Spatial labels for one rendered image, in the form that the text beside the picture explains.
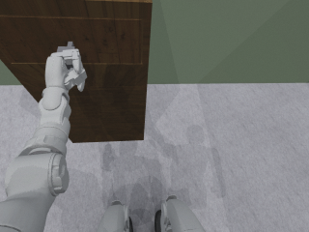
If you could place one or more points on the handle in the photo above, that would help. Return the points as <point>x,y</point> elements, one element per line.
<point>68,47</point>

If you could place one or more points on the drawer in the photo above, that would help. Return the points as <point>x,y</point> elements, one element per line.
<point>33,38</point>

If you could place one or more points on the robot right shin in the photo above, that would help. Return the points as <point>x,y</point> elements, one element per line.
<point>162,226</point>

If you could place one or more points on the left robot upper arm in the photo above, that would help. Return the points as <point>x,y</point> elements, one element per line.
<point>33,182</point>

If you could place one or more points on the robot left hand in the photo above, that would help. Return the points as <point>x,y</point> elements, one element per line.
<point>57,74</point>

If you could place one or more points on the cabinet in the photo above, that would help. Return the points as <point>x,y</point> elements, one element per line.
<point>112,105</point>

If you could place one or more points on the robot left forearm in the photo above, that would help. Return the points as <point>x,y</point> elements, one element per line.
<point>52,132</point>

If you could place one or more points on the robot left thigh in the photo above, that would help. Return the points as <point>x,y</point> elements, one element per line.
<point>114,219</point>

